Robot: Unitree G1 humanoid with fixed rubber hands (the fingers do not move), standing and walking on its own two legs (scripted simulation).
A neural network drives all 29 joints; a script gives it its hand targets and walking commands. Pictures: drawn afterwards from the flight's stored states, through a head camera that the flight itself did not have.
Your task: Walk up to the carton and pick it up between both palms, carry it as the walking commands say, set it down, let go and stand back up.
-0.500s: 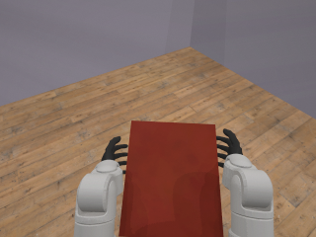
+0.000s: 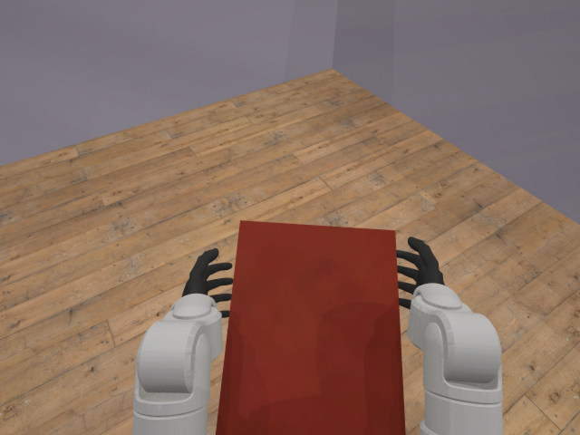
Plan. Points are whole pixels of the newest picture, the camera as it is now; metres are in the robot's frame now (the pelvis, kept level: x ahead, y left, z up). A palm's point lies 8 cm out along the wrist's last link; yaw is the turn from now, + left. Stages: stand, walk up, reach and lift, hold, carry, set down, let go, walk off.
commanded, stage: carry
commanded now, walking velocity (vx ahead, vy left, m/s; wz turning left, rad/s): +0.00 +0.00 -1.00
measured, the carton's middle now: (308, 327) +0.29 +0.00 +0.00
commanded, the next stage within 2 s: none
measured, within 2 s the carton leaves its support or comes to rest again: neither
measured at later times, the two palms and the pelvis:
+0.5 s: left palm (397, 333) +0.24 -0.10 +0.09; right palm out of the picture +0.19 -0.37 +0.11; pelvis -0.06 -0.16 -0.01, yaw -17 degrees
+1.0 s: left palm out of the picture +0.21 -0.31 +0.09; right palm out of the picture +0.04 -0.54 +0.11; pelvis -0.10 -0.24 +0.01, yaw -40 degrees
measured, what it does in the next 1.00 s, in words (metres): steps to the right, turning right: left foot, then right foot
